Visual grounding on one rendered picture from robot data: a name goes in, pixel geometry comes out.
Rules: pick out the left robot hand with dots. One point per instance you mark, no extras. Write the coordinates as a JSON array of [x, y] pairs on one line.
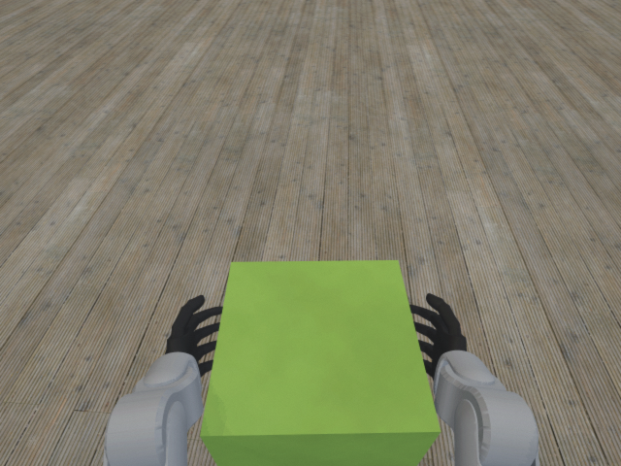
[[185, 339]]

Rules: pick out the left robot forearm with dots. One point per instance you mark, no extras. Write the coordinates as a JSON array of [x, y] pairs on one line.
[[149, 426]]

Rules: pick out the right robot hand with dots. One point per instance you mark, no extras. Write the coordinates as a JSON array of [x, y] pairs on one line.
[[447, 335]]

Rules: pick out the carton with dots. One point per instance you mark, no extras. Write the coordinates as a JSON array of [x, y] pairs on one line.
[[317, 363]]

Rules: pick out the right robot forearm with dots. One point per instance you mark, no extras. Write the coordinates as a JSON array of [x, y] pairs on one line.
[[492, 426]]

